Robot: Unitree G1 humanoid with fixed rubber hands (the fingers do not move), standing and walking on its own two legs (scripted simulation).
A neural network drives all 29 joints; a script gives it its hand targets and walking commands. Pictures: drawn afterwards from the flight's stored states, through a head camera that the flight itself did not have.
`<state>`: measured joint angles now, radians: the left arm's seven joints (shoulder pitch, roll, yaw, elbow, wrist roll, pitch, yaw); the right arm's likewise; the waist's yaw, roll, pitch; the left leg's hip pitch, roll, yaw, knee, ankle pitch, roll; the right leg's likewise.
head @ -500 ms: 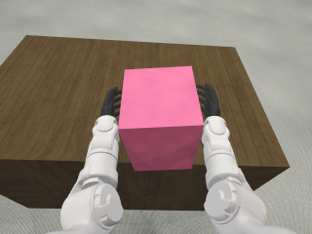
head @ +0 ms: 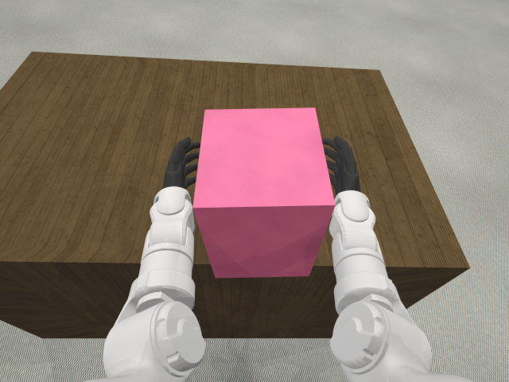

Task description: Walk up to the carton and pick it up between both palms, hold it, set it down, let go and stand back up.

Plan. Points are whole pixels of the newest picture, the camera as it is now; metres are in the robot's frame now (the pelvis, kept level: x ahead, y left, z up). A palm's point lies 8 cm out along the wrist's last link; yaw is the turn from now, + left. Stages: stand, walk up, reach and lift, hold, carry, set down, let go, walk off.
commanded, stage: set down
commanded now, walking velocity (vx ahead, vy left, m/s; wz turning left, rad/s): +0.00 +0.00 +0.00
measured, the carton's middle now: (261, 199) +0.43 +0.00 +0.02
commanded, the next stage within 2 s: none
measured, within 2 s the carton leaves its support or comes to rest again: neither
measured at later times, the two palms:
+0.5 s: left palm (181, 187) +0.42 +0.14 +0.06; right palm (348, 190) +0.41 -0.14 +0.07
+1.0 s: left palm (150, 176) +0.43 +0.19 +0.06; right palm (343, 182) +0.44 -0.14 +0.06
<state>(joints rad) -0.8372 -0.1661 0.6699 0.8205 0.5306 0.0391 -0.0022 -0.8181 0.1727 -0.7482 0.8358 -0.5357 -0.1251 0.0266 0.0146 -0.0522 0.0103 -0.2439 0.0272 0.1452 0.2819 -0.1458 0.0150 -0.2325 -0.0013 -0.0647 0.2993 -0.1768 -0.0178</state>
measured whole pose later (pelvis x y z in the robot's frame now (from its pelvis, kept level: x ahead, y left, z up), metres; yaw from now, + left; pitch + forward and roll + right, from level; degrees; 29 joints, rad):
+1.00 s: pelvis -0.01 +0.00 -0.02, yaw +0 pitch +20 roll -2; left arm -1.09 0.20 0.09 1.49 -0.10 -0.22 0.12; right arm -1.03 -0.14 -0.13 1.38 0.10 -0.17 -0.11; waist 0.03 -0.01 -0.23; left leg -0.66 0.07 0.09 0.53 -0.22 0.01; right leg -0.60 0.03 -0.09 0.45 -0.20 -0.03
